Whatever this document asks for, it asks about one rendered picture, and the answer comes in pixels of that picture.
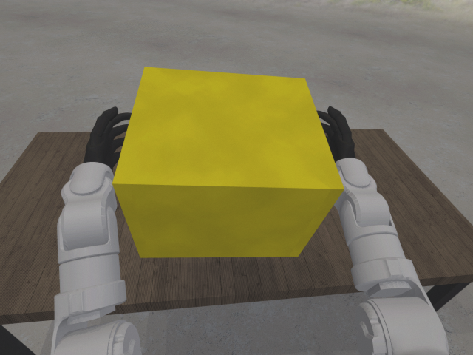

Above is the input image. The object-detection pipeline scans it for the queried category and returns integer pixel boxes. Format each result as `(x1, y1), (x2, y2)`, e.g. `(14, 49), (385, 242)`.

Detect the robot right hand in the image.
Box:
(316, 106), (356, 162)

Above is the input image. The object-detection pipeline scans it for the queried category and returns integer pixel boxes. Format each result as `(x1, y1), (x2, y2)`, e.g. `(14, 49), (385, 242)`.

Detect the robot left hand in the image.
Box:
(83, 106), (131, 170)

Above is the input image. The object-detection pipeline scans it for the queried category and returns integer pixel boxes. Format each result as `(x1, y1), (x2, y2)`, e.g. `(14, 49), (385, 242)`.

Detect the carton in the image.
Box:
(112, 67), (344, 258)

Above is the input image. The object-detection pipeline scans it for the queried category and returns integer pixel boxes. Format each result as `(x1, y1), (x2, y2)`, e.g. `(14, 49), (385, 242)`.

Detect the table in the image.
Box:
(0, 129), (473, 355)

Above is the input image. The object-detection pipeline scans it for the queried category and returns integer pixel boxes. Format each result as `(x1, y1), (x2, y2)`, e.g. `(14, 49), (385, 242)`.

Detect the robot right upper arm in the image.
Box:
(355, 297), (449, 355)

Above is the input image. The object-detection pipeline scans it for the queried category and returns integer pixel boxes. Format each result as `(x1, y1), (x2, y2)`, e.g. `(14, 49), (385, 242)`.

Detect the left robot forearm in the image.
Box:
(50, 162), (126, 355)

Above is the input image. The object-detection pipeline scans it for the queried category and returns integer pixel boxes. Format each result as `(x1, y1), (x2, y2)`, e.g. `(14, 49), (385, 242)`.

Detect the right robot forearm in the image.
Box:
(334, 158), (449, 352)

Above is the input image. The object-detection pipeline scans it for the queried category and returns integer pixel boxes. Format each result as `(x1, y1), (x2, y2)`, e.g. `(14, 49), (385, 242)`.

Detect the robot left upper arm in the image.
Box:
(54, 320), (142, 355)

